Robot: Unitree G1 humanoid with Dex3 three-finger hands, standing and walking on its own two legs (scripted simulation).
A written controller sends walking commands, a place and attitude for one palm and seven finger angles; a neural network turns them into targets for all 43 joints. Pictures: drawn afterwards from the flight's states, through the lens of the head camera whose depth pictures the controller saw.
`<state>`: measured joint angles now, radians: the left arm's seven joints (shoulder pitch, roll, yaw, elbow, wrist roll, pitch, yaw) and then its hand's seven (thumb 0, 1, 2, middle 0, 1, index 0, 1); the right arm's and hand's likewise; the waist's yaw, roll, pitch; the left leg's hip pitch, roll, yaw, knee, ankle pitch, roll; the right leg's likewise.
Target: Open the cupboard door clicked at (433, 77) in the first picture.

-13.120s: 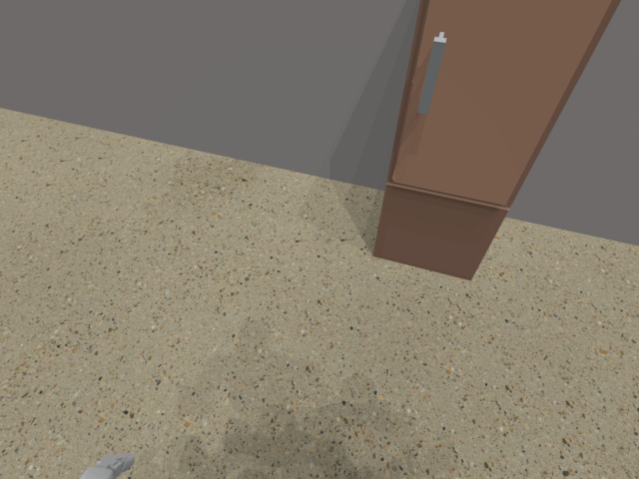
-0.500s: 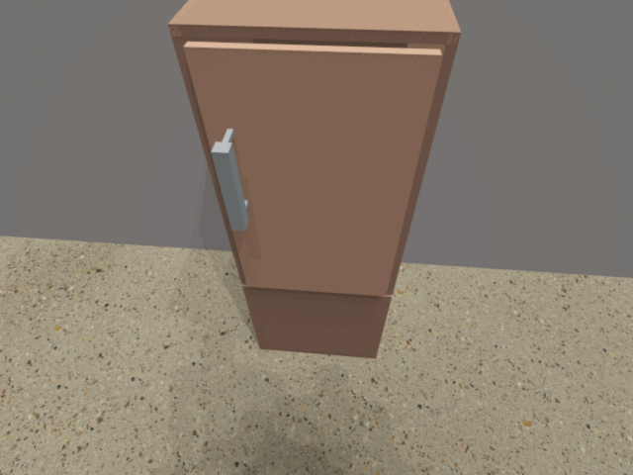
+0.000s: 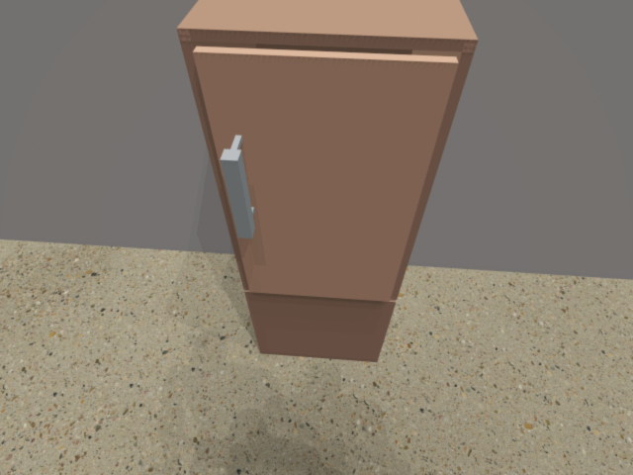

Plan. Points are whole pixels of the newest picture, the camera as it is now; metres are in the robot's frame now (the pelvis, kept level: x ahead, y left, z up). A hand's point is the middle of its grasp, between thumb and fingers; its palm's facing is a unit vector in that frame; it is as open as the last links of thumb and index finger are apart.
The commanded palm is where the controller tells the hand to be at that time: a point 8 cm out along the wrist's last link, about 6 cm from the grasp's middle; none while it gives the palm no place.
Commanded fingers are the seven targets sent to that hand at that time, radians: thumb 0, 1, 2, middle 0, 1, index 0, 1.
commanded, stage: raise the hand with hooked fingers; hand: left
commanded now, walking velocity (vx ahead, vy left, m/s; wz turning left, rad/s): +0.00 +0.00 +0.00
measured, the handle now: (242, 188) +0.54 +0.16 +0.03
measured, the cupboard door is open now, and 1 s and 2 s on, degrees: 0 0 0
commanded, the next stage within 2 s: none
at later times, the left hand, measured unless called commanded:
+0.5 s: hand out of the picture +0.13 +0.20 -0.06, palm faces +0.09 -1.00 -0.02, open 8.9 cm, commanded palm +0.13 +0.25 -0.03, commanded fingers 0.00 0.32 0.65 -0.24 -0.68 -0.24 -0.68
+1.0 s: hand (129, 421) +0.18 +0.24 -0.01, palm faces +0.00 -1.00 -0.06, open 11.9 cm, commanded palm +0.16 +0.29 +0.01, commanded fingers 0.00 -0.27 0.40 -0.28 -1.05 -0.28 -1.05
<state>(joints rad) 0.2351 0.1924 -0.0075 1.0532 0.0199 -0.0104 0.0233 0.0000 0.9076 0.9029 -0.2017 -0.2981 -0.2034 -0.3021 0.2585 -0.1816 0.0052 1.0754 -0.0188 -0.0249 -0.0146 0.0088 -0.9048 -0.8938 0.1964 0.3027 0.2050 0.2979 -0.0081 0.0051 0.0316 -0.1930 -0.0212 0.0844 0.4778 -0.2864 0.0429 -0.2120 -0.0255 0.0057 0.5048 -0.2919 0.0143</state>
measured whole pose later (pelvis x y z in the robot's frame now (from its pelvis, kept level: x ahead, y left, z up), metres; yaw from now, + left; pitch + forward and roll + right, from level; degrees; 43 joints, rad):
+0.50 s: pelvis -0.03 -0.04 -0.08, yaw +4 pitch +13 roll -1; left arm 0.42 0.25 0.27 0.16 -0.32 -0.49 -0.46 0.01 0.54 0.75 -0.23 -0.53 -0.23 -0.54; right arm 0.15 -0.28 -0.06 0.49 0.01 -0.26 -0.03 0.01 -0.90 -0.89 0.20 0.30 0.20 0.30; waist 0.04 -0.03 -0.11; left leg -0.84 0.02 -0.02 1.14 -0.52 -0.01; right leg -0.80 0.00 -0.10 1.12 -0.54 -0.04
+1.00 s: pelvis -0.04 -0.02 -0.06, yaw +3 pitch +12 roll -2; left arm 0.24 0.35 0.35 0.21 -0.38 -0.36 -0.50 0.00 -0.04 0.50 -0.27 -0.91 -0.27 -0.91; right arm 0.33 -0.30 -0.01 0.59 0.05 -0.25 -0.06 0.02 -0.90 -0.89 0.20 0.30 0.21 0.30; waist -0.02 0.03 -0.10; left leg -0.78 0.02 -0.01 1.04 -0.46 0.02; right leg -0.74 0.00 -0.08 0.98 -0.45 -0.02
